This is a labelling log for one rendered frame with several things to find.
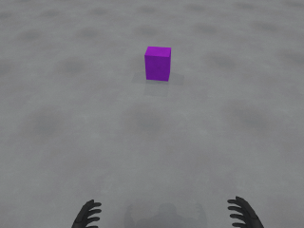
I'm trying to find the robot left hand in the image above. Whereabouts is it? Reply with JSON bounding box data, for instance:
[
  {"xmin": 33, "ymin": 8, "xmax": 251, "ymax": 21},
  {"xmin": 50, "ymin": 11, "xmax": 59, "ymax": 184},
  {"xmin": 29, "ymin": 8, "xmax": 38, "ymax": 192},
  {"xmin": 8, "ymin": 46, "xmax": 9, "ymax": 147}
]
[{"xmin": 71, "ymin": 199, "xmax": 102, "ymax": 228}]

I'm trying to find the robot right hand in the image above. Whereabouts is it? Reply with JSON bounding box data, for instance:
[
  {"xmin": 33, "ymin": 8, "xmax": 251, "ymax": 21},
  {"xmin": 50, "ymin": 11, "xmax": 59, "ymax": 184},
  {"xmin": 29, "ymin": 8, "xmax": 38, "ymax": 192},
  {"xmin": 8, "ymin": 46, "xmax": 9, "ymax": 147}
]
[{"xmin": 227, "ymin": 196, "xmax": 264, "ymax": 228}]

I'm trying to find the carton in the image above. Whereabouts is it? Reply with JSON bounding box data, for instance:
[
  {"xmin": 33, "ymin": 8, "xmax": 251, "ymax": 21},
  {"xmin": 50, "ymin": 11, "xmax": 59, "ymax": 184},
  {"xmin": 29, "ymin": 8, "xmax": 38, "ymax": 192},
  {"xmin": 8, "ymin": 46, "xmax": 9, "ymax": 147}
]
[{"xmin": 144, "ymin": 46, "xmax": 171, "ymax": 82}]

